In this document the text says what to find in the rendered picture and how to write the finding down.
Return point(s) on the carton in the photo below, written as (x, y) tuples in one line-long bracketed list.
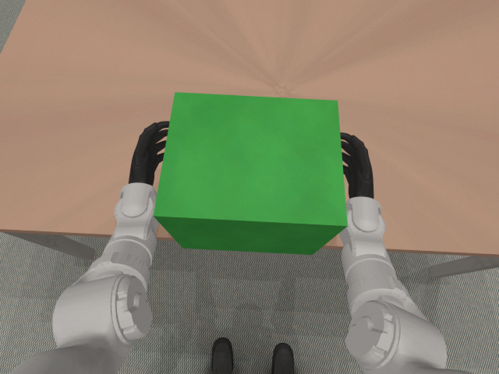
[(252, 174)]

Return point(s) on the robot right hand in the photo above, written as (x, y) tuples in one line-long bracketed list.
[(359, 171)]

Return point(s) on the table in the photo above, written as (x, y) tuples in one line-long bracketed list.
[(417, 81)]

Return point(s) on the left robot upper arm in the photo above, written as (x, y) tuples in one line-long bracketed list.
[(96, 325)]

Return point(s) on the right robot forearm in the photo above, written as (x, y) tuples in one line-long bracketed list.
[(368, 269)]

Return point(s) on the left robot forearm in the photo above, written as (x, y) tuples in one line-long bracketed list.
[(131, 247)]

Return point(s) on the robot foot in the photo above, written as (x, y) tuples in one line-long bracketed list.
[(222, 356), (283, 360)]

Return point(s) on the right robot foot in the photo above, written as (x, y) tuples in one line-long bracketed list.
[(283, 360)]

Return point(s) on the right robot upper arm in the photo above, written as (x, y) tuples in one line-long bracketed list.
[(385, 339)]

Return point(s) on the left robot foot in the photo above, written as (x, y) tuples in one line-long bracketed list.
[(222, 356)]

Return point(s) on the robot left hand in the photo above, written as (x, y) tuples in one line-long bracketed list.
[(145, 158)]

